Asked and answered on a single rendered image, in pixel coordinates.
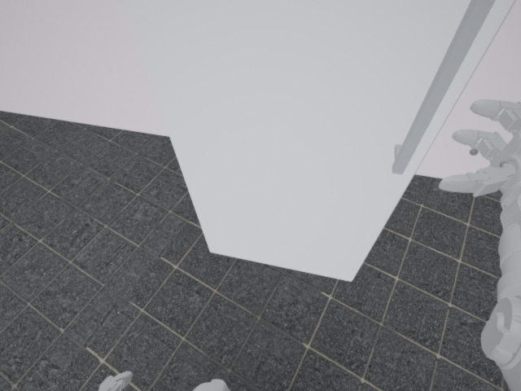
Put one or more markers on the handle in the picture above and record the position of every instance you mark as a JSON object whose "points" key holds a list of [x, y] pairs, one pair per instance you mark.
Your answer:
{"points": [[468, 29]]}

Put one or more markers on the robot left shin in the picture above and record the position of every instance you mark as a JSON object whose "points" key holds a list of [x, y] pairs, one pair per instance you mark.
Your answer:
{"points": [[219, 381]]}

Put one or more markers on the left robot hand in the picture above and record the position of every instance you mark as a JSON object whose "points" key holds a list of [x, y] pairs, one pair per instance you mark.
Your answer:
{"points": [[116, 383]]}

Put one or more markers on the right robot hand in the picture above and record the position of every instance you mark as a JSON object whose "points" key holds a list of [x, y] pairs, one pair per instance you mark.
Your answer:
{"points": [[492, 147]]}

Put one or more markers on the fridge door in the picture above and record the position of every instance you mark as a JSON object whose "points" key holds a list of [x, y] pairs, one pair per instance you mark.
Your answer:
{"points": [[284, 114]]}

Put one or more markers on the right robot upper arm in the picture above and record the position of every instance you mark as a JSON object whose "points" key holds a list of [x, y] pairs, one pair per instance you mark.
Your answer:
{"points": [[501, 339]]}

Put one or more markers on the right robot forearm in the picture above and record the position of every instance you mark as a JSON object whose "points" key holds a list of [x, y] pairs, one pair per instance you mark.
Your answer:
{"points": [[509, 248]]}

